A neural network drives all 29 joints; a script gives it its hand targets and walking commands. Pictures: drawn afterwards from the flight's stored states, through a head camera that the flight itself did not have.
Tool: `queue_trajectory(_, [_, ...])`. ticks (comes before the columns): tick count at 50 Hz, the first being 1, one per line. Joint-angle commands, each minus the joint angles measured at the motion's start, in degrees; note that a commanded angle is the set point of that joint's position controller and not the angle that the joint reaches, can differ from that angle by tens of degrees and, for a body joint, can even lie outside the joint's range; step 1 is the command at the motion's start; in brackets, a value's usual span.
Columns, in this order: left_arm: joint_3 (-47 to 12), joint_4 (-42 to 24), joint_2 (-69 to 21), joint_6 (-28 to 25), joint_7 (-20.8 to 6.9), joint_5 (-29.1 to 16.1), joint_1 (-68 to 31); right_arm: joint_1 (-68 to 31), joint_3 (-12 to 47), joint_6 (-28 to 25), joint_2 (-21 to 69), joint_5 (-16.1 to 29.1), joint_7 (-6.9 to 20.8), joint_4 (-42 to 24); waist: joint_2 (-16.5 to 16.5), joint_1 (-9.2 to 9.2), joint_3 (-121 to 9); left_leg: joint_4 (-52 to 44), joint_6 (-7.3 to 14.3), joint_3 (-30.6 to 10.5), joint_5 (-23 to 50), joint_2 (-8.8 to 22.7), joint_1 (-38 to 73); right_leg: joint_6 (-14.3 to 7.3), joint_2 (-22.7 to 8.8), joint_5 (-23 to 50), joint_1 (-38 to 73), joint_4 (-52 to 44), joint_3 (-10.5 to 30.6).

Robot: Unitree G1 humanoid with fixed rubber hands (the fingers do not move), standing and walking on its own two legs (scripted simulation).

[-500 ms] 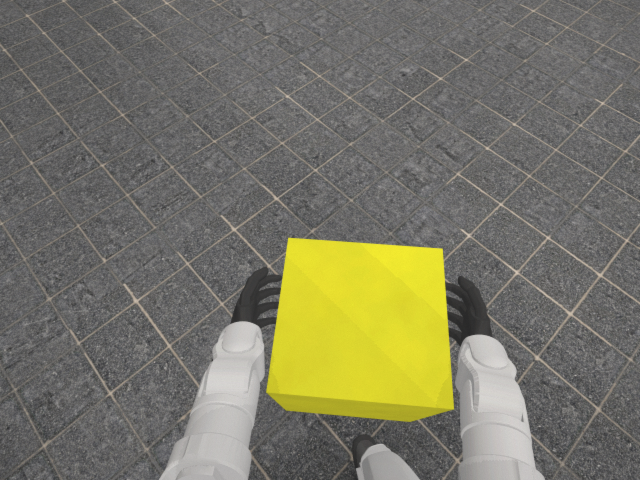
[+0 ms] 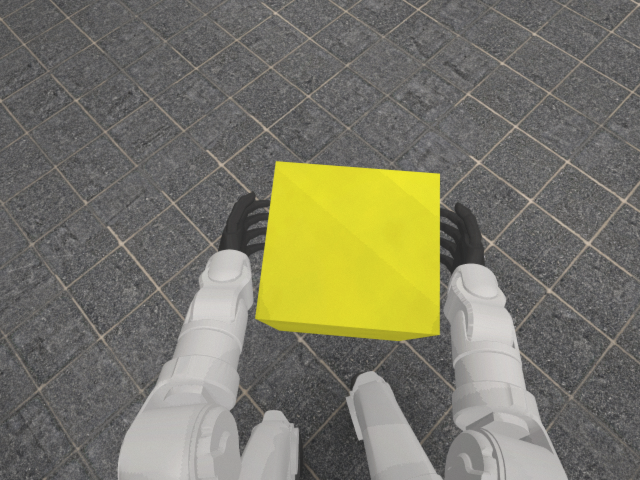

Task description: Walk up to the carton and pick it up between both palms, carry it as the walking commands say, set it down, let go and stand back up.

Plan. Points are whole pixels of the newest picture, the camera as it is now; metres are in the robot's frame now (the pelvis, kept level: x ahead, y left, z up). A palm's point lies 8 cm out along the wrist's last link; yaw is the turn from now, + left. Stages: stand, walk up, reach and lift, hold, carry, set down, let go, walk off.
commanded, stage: set down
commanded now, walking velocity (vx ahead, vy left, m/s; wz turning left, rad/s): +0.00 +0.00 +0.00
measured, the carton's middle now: (346, 264) +0.40 -0.09 -0.14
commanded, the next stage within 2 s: none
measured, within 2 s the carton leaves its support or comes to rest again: neither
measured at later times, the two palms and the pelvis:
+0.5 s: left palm (259, 251) +0.45 +0.03 -0.15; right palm (453, 262) +0.37 -0.25 -0.15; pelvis +0.01 +0.01 -0.06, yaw +1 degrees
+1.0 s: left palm (269, 256) +0.47 +0.03 -0.23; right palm (438, 267) +0.39 -0.26 -0.23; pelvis -0.02 +0.00 -0.13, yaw +3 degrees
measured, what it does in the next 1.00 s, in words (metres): lowers itself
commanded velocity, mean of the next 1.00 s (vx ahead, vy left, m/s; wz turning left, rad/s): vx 0.00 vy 0.00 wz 0.00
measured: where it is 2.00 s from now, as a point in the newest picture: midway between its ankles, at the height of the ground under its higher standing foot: (333, 459)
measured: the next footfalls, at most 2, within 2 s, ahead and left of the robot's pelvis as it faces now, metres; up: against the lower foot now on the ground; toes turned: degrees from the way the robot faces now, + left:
none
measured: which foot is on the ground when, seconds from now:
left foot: down 0.00-1.00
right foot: down 0.00-1.00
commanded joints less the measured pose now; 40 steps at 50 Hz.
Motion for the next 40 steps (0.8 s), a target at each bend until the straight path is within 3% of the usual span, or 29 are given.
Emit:
queue_trajectory(1, [-20.34,3.57,-49.83,0.59,-13.79,-2.68,-28.52,-32.39,30.6,1.24,52.44,4.37,11.78,3.17,-8.77,-0.57,-39.18,-5.07,2.85,3.85,-4.57,-4.29,-9.49,1.26,2.79,-6.76,43.98,-2.46,-3.96])
queue_trajectory(4, [-20.3,2.96,-51.54,0.62,-13.61,-3.39,-32.89,-35.66,28.81,1.06,51.9,3.98,12.24,3.95,-6.99,-1.14,-39.83,-3.76,2.54,3.58,-4.33,-3.91,-10.1,0.81,3.21,-4.78,39.1,1.14,-5.37])
queue_trajectory(13, [-23.65,1.14,-56.35,1.31,-9.94,-5.17,-35.08,-36.92,24.15,-0.02,46.11,2.68,14.64,5.33,0.82,-5.39,-46.31,-0.69,-0.64,2.84,0.64,-2.94,-5.82,-0.48,3.54,4.36,23.9,10.05,-9.15])
queue_trajectory(15, [-23.84,0.98,-56.27,1.58,-9.08,-5.32,-35.19,-37.01,23.67,0.14,45.09,2.8,15.39,5.37,0.64,-5.76,-47.75,0.26,-1.24,2.84,2.66,-2.82,-5.06,-0.55,3.52,5.81,22.1,11.08,-9.63])
queue_trajectory(20, [-23.89,-0.65,-53.78,0.87,-7.58,-5.45,-36.59,-37.6,24.39,0.42,45.4,4.52,16.54,5.32,-0.88,-4.23,-51.34,3.71,-1.39,4.04,6.62,-3.27,-8.93,0.18,3.57,10.16,21.53,14.34,-9.63])
queue_trajectory(28, [-24.45,-1.59,-50.59,-1.16,-7.22,-5.83,-35.69,-37.59,28.36,-0.6,46.58,6.47,14.41,3.37,-4.69,-2.72,-56.63,10.19,-0.55,6.27,7.86,-5.21,-19.49,2.53,3.62,17.98,26.33,18.74,-8.3])
queue_trajectory(32, [-26.13,-2.76,-49.88,-1.46,-7.41,-7.21,-36.33,-36.69,29.75,-0.85,46.41,6.71,12.97,2.95,-5.34,-3.88,-58.48,12.95,-0.6,6.82,7.1,-5.91,-23.13,3.13,3.63,19.93,27.87,20.33,-7.79])
queue_trajectory(40, [-28.11,-3.45,-49.12,-1.36,-6.96,-9.25,-43.15,-41.24,29.19,-1.44,43.9,7.58,11.42,3.03,-2.86,-6.42,-58.08,17.01,-0.88,7.31,4.07,-6.41,-26.84,2.84,3.93,16.61,22.63,23.56,-8.05])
